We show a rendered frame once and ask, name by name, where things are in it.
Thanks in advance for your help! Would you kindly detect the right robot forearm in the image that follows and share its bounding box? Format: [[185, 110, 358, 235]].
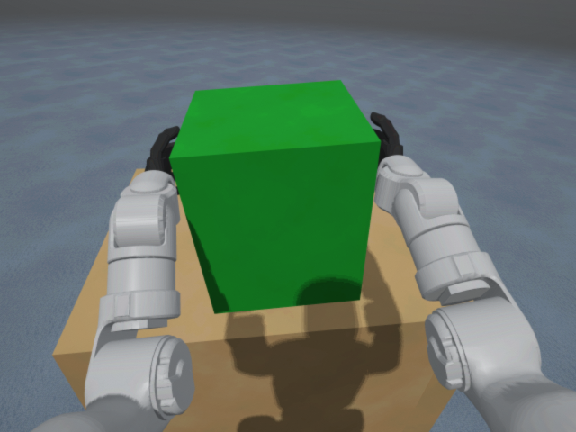
[[374, 155, 541, 368]]

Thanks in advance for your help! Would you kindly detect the robot right upper arm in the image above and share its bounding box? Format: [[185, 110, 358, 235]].
[[425, 296, 576, 432]]

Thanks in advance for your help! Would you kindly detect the pedestal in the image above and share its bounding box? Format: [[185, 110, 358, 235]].
[[52, 168, 473, 432]]

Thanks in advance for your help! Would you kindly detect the carton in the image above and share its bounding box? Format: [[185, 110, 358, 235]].
[[169, 80, 381, 314]]

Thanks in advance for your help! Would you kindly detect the left robot forearm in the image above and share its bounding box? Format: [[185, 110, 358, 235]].
[[85, 170, 181, 406]]

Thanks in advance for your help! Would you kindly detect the left robot hand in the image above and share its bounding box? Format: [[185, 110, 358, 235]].
[[145, 126, 180, 195]]

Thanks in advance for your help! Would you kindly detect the robot left upper arm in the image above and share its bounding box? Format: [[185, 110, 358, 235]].
[[31, 335, 195, 432]]

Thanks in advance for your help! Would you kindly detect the right robot hand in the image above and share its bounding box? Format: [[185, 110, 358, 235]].
[[370, 112, 403, 169]]

